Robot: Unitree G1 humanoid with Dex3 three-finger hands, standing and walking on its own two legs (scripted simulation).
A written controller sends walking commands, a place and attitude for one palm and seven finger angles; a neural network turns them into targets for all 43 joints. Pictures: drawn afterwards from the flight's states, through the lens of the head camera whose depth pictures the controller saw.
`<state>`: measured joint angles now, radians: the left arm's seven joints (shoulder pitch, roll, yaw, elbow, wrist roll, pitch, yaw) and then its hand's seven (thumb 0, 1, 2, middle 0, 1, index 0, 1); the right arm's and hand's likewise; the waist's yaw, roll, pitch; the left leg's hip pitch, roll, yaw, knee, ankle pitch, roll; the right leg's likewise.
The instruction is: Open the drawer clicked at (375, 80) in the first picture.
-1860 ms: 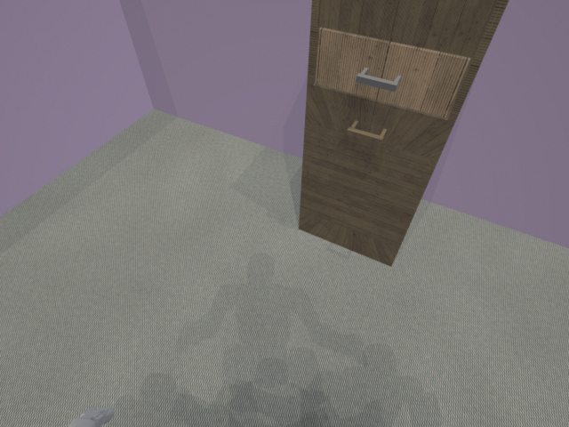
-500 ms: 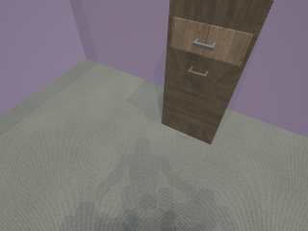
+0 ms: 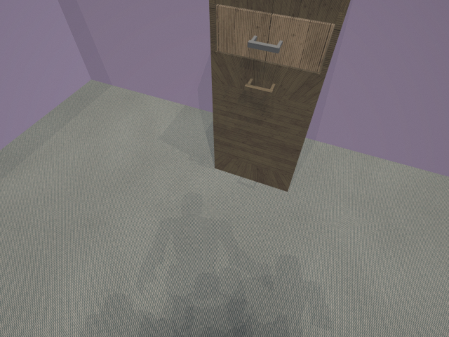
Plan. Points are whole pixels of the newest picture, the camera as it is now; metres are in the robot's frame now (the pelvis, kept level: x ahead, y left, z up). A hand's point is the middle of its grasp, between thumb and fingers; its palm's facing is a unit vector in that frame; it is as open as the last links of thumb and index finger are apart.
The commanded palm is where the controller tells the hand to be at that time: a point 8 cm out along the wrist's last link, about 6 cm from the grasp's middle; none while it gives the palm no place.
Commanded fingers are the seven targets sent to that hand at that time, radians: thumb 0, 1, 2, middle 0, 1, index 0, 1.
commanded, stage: turn to face it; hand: left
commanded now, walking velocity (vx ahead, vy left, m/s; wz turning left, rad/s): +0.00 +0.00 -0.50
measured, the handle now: (265, 43) +0.98 -0.06 +0.04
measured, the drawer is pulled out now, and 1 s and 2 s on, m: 0.00 0.00 0.00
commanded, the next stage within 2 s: take the last steps up to it in 0.60 s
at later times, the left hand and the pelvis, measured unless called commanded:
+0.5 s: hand out of the picture +0.05 +0.20 -0.16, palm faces -0.10 -0.97 -0.23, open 7.3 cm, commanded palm none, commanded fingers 0.00 0.90 0.90 -0.20 -0.30 -0.20 -0.30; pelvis -0.02 +0.01 +0.01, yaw -10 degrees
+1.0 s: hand out of the picture +0.10 +0.17 -0.16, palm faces -0.30 -0.94 -0.19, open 7.3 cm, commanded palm none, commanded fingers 0.00 0.90 0.90 -0.20 -0.30 -0.20 -0.30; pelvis -0.01 +0.02 +0.00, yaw -18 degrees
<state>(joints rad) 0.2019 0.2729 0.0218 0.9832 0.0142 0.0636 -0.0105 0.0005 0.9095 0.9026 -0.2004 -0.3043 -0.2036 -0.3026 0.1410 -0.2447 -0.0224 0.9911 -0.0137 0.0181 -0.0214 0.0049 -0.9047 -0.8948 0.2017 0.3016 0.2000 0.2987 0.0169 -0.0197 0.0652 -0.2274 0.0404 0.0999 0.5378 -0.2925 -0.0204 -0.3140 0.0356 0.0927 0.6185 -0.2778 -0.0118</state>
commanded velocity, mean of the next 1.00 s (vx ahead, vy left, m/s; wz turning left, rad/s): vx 0.10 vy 0.00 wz -0.23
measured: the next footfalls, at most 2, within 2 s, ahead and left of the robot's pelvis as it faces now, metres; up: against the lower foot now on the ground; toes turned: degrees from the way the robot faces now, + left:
left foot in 0.56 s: +0.01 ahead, +0.13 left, +0.00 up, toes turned -10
right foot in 0.94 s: -0.04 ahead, -0.10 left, +0.00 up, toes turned -23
